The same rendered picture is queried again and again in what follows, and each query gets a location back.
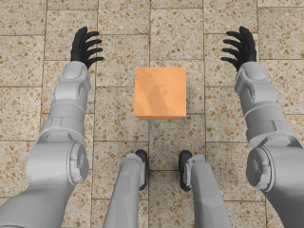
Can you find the robot right upper arm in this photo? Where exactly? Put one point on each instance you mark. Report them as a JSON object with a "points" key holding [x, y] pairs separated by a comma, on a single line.
{"points": [[278, 172]]}

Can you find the carton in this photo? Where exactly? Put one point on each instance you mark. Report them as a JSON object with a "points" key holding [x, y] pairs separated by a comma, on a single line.
{"points": [[160, 93]]}

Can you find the robot right hand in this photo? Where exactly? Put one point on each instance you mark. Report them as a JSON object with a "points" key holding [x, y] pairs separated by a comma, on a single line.
{"points": [[246, 47]]}

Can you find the robot left hand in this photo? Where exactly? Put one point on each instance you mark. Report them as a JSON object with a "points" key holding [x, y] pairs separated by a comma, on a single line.
{"points": [[80, 52]]}

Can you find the robot left upper arm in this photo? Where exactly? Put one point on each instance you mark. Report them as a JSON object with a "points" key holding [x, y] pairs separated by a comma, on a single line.
{"points": [[54, 169]]}

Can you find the robot right forearm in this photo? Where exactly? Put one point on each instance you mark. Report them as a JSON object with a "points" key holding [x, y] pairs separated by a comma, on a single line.
{"points": [[262, 111]]}

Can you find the right robot shin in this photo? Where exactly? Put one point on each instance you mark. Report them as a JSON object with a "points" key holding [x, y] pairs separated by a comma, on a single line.
{"points": [[197, 158]]}

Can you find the right robot foot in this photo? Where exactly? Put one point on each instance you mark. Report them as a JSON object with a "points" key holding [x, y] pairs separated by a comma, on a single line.
{"points": [[184, 156]]}

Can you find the robot left forearm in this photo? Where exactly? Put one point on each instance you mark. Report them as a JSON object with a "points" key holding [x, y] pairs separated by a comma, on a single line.
{"points": [[66, 117]]}

